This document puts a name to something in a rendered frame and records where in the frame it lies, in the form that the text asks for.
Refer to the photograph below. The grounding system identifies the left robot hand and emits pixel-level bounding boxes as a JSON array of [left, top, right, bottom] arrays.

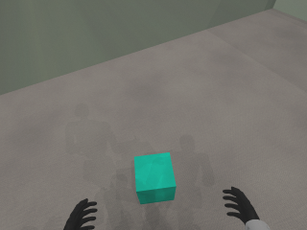
[[63, 198, 98, 230]]

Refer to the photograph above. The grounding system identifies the carton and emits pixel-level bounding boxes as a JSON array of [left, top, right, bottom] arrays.
[[134, 152, 177, 204]]

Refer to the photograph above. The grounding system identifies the right robot hand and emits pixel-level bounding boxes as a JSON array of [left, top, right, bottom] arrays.
[[223, 187, 260, 225]]

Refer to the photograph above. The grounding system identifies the right robot forearm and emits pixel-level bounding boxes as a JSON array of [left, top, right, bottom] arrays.
[[245, 219, 271, 230]]

